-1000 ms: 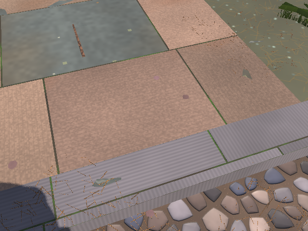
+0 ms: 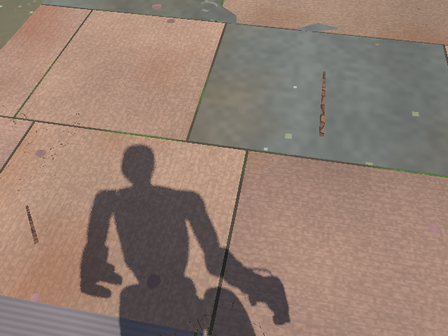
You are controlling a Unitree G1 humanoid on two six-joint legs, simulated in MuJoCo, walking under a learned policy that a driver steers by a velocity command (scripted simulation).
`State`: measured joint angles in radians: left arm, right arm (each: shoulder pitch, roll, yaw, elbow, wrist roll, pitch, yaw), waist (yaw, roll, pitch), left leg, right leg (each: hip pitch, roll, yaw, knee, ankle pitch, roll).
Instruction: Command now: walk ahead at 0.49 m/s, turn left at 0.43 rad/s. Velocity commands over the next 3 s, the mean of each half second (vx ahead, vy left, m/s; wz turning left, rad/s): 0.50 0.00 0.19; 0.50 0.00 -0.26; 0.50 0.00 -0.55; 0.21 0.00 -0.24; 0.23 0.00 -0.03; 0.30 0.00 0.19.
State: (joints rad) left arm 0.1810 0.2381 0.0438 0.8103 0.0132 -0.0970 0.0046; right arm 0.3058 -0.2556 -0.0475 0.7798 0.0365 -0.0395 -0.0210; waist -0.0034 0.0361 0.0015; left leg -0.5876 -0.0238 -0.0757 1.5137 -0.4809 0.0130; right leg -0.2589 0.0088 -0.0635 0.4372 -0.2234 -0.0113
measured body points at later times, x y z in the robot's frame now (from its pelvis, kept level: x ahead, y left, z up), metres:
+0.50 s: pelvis +0.29 +0.10 +0.08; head +0.28 +0.13 +0.53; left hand +0.39 +0.36 -0.04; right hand +0.36 -0.14 -0.03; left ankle +0.31 +0.18 -0.64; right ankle +0.25 -0.07 -0.48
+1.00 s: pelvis +0.58 +0.08 +0.08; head +0.62 +0.08 +0.53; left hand +0.79 +0.31 -0.02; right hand +0.57 -0.19 -0.05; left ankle +0.38 +0.21 -0.53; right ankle +0.66 +0.01 -0.64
